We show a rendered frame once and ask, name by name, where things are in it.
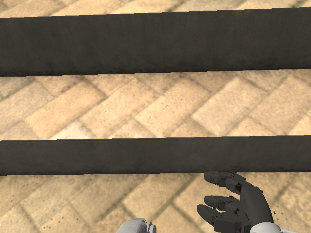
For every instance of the left robot thigh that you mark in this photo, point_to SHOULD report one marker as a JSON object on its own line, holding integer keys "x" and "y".
{"x": 137, "y": 226}

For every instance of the robot right forearm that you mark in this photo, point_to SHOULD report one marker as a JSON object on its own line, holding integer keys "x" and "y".
{"x": 265, "y": 227}

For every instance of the left robot shin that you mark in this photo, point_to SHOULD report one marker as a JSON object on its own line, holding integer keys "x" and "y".
{"x": 139, "y": 218}

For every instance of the right robot hand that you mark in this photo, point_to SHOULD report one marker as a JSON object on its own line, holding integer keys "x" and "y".
{"x": 240, "y": 215}

